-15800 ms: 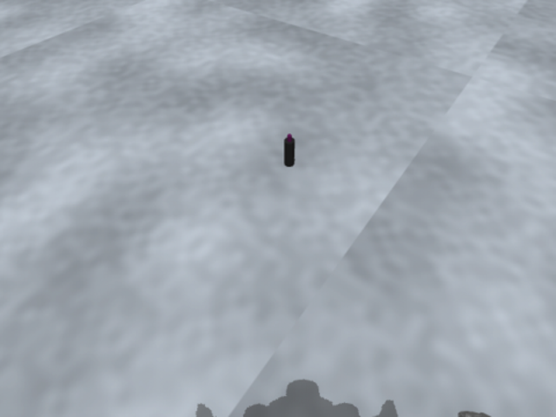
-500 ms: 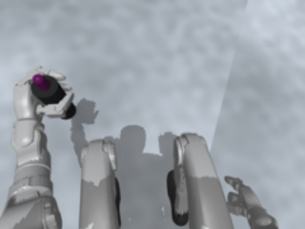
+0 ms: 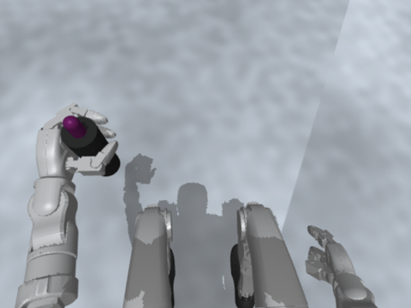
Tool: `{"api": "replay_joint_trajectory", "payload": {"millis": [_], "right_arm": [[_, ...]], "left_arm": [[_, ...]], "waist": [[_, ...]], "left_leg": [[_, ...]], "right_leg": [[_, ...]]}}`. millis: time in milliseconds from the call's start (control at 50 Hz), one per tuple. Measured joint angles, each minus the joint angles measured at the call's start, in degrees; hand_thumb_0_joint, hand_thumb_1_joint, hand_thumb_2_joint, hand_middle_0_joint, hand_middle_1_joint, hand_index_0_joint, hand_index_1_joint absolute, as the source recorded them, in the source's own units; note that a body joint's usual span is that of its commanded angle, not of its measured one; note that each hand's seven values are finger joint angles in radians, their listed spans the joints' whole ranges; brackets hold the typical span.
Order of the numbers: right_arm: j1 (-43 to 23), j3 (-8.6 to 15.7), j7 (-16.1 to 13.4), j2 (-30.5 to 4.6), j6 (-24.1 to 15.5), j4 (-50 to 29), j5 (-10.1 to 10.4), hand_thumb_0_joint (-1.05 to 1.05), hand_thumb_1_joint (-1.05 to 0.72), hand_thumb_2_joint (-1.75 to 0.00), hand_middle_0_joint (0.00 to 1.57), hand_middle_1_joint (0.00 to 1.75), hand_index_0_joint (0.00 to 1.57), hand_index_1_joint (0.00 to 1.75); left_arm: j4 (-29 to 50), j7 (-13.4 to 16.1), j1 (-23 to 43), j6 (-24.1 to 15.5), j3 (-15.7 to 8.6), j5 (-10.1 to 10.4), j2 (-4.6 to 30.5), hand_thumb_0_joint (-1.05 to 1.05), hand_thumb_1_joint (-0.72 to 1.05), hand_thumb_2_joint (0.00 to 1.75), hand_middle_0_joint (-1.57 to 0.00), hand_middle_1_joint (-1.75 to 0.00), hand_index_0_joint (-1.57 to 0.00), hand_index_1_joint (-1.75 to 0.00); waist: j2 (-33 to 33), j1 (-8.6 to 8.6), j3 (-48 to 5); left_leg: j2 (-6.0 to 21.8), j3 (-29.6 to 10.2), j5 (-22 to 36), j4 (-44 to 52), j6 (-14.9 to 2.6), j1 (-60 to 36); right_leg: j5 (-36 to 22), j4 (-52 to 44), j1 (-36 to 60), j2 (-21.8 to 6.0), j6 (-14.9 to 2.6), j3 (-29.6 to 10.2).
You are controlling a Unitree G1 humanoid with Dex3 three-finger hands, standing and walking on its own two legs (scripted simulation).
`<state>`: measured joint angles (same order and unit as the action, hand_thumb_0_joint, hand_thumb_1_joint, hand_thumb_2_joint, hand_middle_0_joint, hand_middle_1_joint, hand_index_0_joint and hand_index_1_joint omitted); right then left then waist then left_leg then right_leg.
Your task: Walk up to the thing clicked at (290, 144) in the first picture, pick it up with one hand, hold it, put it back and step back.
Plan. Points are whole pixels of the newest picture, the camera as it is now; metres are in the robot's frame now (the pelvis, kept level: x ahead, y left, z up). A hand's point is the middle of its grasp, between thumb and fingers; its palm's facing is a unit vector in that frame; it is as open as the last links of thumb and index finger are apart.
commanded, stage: lift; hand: left
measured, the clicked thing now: (91, 146) +0.39 +0.22 +0.00
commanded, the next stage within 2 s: hold in 1.42 s
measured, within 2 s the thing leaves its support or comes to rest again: neither
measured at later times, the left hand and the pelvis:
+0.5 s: hand (52, 100) +0.38 +0.20 +0.17, palm faces +0.09 -1.00 -0.03, open 7.2 cm; pelvis +0.03 +0.00 +0.14, yaw +2 degrees
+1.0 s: hand (21, 60) +0.38 +0.19 +0.24, palm faces +0.10 -0.99 +0.00, open 7.3 cm; pelvis +0.05 +0.00 +0.20, yaw +3 degrees
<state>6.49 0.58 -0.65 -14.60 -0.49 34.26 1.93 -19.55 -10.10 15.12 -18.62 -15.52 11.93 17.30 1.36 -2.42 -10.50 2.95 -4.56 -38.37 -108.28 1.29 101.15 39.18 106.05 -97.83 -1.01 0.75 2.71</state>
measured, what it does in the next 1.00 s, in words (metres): rises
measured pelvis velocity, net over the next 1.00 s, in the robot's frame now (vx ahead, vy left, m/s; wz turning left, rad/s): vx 0.05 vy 0.00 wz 0.05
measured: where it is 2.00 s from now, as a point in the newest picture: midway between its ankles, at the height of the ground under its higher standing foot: (204, 290)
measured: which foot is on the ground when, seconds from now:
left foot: down 0.00-1.00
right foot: down 0.00-1.00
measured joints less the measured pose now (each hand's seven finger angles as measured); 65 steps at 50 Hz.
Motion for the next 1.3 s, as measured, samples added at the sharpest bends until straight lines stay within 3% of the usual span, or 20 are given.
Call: {"api": "replay_joint_trajectory", "payload": {"millis": [160,340,520,660,900,1080,1300], "right_arm": [[0.8,-0.2,-1.2,0.8,-0.7,-0.7,0.9,0.01,-0.9,-0.89,0.21,0.3,0.2,0.3],[2.3,-0.3,-1.7,1.2,-2.3,-0.4,0.6,0.01,-0.9,-0.89,0.21,0.3,0.2,0.3],[4.9,-0.2,-1.7,0.9,-2.8,0.5,0.3,0.01,-0.9,-0.89,0.21,0.3,0.2,0.3],[6.3,-0.7,-1.8,1.5,-2.9,1.4,0.0,0.01,-0.9,-0.89,0.21,0.3,0.2,0.3],[7.0,-1.2,-1.9,1.8,-3.0,2.0,-0.1,0.01,-0.91,-0.89,0.21,0.3,0.2,0.3],[6.4,-1.0,-2.4,2.0,-2.9,2.0,-0.7,0.01,-0.9,-0.89,0.21,0.3,0.2,0.3],[6.7,-0.9,-2.4,1.7,-2.1,2.9,-0.9,0.01,-0.9,-0.89,0.21,0.3,0.2,0.3]], "left_arm": [[6.6,3.0,-5.8,4.3,2.7,0.6,-1.3,-0.01,-0.05,1.07,-0.87,-1.02,-0.9,-1.03],[4.7,4.8,-6.1,4.9,3.8,0.0,-2.0,-0.01,-0.05,1.07,-0.87,-1.02,-0.9,-1.03],[3.0,4.6,-8.2,4.9,5.6,-0.9,-2.5,-0.01,-0.05,1.07,-0.87,-1.02,-0.89,-1.03],[0.1,5.0,-7.6,2.8,5.0,-0.6,-2.9,-0.01,-0.04,1.07,-0.87,-1.02,-0.89,-1.03],[-1.4,2.8,-8.4,1.7,6.4,0.0,-4.3,-0.01,-0.04,1.07,-0.87,-1.03,-0.89,-1.03],[-3.3,3.4,-7.6,0.4,6.5,-1.3,-4.1,-0.01,-0.04,1.06,-0.86,-1.03,-0.89,-1.03],[-5.6,1.8,-7.3,-0.1,6.1,-0.2,-4.9,-0.01,-0.04,1.06,-0.86,-1.03,-0.88,-1.04]], "waist": [[0.7,0.56,-0.2],[0.1,0.05,0.7],[0.1,-0.25,2.2],[0.0,-0.14,3.4],[0.0,0.43,5.4],[-0.7,0.36,6.4],[-0.3,0.54,6.6]], "left_leg": [[0.2,0.5,0.9,9.9,0.02,-11.8],[0.2,0.7,3.1,20.6,0.18,-24.7],[0.3,1.4,5.6,29.8,-0.04,-35.6],[0.1,2.2,7.5,35.4,-0.21,-41.9],[0.0,3.0,10.1,43.4,-0.18,-50.5],[0.0,3.1,11.1,47.6,0.16,-55.5],[0.2,3.3,11.7,51.6,0.34,-60.4]], "right_leg": [[-1.0,-9.9,11.7,0.0,-0.08,0.2],[-3.2,-20.8,24.8,0.0,-0.27,0.7],[-6.1,-30.4,35.7,0.1,-0.02,0.6],[-8.0,-35.7,41.6,-0.1,0.13,0.1],[-10.6,-43.3,49.8,-0.1,0.12,-0.4],[-11.4,-47.3,54.7,-0.1,-0.18,-0.2],[-12.0,-51.2,59.5,0.2,-0.3,-0.2]]}}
